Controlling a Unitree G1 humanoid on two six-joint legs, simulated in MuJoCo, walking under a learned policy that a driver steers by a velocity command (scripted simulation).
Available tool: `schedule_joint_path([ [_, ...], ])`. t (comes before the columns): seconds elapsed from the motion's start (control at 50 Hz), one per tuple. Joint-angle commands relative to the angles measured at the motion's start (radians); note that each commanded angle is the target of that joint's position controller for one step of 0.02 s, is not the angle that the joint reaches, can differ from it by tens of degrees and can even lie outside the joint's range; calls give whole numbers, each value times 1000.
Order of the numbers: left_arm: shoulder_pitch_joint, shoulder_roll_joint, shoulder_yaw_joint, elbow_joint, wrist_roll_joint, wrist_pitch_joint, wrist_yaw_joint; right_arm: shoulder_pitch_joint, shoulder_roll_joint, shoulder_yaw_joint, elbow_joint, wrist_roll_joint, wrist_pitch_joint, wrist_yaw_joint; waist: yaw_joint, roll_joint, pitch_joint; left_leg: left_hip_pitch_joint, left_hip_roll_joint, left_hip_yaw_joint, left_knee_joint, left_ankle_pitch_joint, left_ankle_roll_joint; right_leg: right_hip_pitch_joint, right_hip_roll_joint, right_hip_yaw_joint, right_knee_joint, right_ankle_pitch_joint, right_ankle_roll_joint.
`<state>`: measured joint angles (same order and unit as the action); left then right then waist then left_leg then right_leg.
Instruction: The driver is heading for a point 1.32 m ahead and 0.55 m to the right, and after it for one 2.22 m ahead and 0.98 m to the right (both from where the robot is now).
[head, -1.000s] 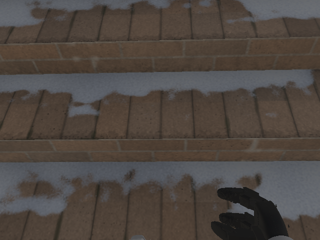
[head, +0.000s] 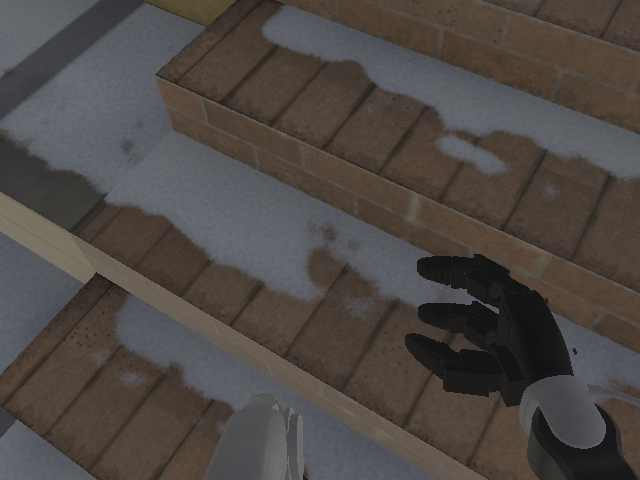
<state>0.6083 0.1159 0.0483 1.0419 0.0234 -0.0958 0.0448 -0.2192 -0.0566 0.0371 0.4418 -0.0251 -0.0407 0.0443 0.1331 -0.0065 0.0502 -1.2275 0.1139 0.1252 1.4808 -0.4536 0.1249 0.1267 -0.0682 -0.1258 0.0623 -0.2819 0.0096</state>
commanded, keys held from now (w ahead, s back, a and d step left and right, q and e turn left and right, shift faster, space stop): w+e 1.00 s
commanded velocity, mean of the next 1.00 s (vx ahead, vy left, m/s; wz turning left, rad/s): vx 0.50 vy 0.00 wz -0.52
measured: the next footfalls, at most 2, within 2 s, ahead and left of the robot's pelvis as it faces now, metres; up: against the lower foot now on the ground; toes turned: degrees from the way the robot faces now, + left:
left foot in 0.04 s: +0.26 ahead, +0.13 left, +0.15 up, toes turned +5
right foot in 0.64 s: +0.52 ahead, -0.12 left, +0.30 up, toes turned -24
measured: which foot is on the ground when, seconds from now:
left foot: up 0.00-0.02, down 0.04-0.66, up 0.68-1.00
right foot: down 0.00-0.06, up 0.08-0.62, down 0.64-1.00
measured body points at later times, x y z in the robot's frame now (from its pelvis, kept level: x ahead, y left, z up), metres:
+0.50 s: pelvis +0.29 +0.02 +0.15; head +0.31 +0.04 +0.60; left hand +0.58 +0.11 +0.09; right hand +0.16 -0.17 +0.02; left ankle +0.22 +0.12 -0.59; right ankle +0.35 -0.11 -0.29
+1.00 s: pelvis +0.57 -0.09 +0.30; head +0.59 -0.12 +0.74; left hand +0.67 +0.14 +0.17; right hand +0.74 -0.34 +0.25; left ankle +0.74 -0.04 -0.14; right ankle +0.48 -0.10 -0.44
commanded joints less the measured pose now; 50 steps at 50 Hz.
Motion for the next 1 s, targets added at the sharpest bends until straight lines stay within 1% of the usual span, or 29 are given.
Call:
schedule_joint_path([
  [0.02,-50,258,44,-101,-17,-31,-39,210,-66,-41,-12,36,-2,-6,-187,-120,-331,894,-178,89,-308,102,25,-206,-174,94,175,1465,-191],
  [0.04,-146,357,73,-131,-43,-60,-63,474,-134,-81,45,40,12,-33,-344,-221,-448,1051,-175,28,-453,202,37,-152,-171,85,423,1632,-144],
  [0.06,-169,328,84,-171,-77,-82,-91,544,-223,-113,75,8,-3,-52,-373,-190,-516,1273,-58,-223,-556,164,70,-397,-94,128,731,1352,-90],
  [0.08,-141,186,56,-239,-114,-83,-103,621,-350,-152,96,-43,-32,-50,-362,208,-665,1472,343,-788,-878,490,161,-653,105,156,1276,188,-34],
  [0.1,-134,185,73,-243,-65,-75,-90,550,-350,-162,98,-32,-17,-43,-312,158,-721,1347,339,-940,-1011,514,120,-669,138,315,1668,90,-41],
  [0.12,-132,102,68,-269,-50,-45,-71,409,-301,-148,117,-22,-24,-29,-202,79,-578,1184,343,-822,-1030,280,120,-733,74,300,1779,162,-38],
  [0.14,-184,71,61,-296,-27,-29,-60,346,-209,-129,162,-7,-30,-23,-159,11,-416,1069,298,-713,-1015,76,99,-793,17,213,1776,238,-53],
  [0.16,-217,51,55,-327,11,-23,-55,339,-144,-111,217,4,-47,-26,-127,36,-261,949,245,-591,-1014,31,82,-856,-3,213,1772,244,-72],
  [0.18,-217,29,46,-331,14,-4,-54,348,-105,-97,278,2,-55,-30,-82,40,-153,834,204,-486,-1036,4,68,-884,3,215,1800,218,-83],
  [0.24,-278,-45,-3,-372,1,38,-44,458,-67,-84,412,-17,-82,-27,-37,33,-47,805,188,-306,-1116,70,21,-1060,17,239,1856,125,-115],
  [0.3,-374,4,-1,-383,8,63,-44,509,-91,-77,432,-17,-104,-34,-72,-3,-29,846,200,-145,-1182,231,-8,-1143,54,220,1804,194,-104],
  [0.4,-619,-19,-25,-484,8,85,-4,655,-190,-88,504,-29,-126,-17,-100,33,5,1071,218,-76,-1254,146,-26,-1531,98,182,2187,16,-155],
  [0.46,-773,-10,-42,-561,10,101,-13,720,-179,-80,535,-24,-118,-32,-114,25,52,1095,156,32,-1314,166,-66,-1529,72,115,1936,-20,-149],
  [0.5,-811,-17,-45,-605,5,116,-28,745,-215,-90,544,-23,-113,-69,-100,92,30,1143,160,73,-1380,294,-44,-1461,22,92,1801,-24,-143],
  [0.54,-848,-7,-57,-604,-3,129,-49,759,-255,-99,534,4,-93,-96,-146,81,10,1181,138,157,-1475,512,3,-1270,-1,-57,1507,-136,-166],
  [0.56,-791,-7,-55,-570,-17,124,-54,679,-242,-89,500,24,-86,-103,-115,47,-1,1130,109,237,-1417,950,2,-1035,46,-131,1301,-171,-188],
  [0.58,-679,-14,-53,-534,-31,128,-39,703,-294,-99,486,34,-83,-111,-87,130,-101,1157,155,226,-1280,1577,34,-834,126,-198,1272,-210,-193],
  [0.62,-379,78,-10,-455,-27,121,-27,677,-389,-128,449,56,-69,-87,9,246,-288,1330,219,181,-883,1970,18,-627,200,-141,1089,-250,-241],
  [0.64,-299,133,15,-437,-17,103,-33,650,-401,-136,411,65,-73,-60,43,247,-366,1259,205,155,-620,1775,2,-447,223,1,900,-230,-258],
  [0.66,-314,248,58,-428,-29,94,-26,585,-324,-125,308,44,-83,-29,15,14,-347,827,47,119,-217,1014,-80,-262,61,483,650,-384,-355],
  [0.68,-380,331,95,-454,-17,119,-17,461,-272,-129,207,4,-96,11,-11,-98,-402,547,-160,-105,174,287,-133,-220,-88,1093,264,-594,-401],
  [0.7,-465,317,94,-471,3,120,-17,459,-179,-112,154,-23,-97,23,-75,-13,-348,420,-114,-242,398,341,-117,-284,-128,1120,200,-664,-353],
  [0.74,-410,203,65,-350,-7,73,-25,425,-110,-86,122,-30,-93,-9,-140,68,-118,315,-78,-206,496,436,-95,-496,-85,854,271,-340,-265],
  [0.78,-388,123,39,-272,12,37,-39,448,-74,-56,109,-29,-66,-42,-188,48,-46,220,-72,-194,617,357,-70,-574,-12,615,347,-97,-261],
  [0.8,-350,119,34,-235,2,26,-48,453,-39,-36,103,-42,-45,-53,-208,34,-32,179,-57,-203,607,339,-57,-581,29,507,382,-7,-236],
  [0.86,-275,129,22,-213,-13,-7,-53,392,-75,-28,97,-42,-12,-63,-192,71,10,122,-28,-147,403,308,-72,-615,54,414,386,130,-203],
  [0.88,-192,165,24,-188,3,-18,-54,286,-40,-18,69,-38,-8,-67,-132,-12,-30,1,-70,-76,634,238,-72,-515,16,476,369,247,-225],
  [0.94,-105,205,27,-164,3,-28,-49,99,-1,12,-28,-42,-21,-67,-79,-70,-13,-271,-49,-87,720,87,-55,-321,-35,566,289,145,-231],
  [1.0,-49,200,29,-161,-22,-5,-13,-75,-21,29,-125,-39,-7,-46,-27,-41,-19,-63,-44,-31,261,55,-67,-359,-10,566,72,200,-266],
])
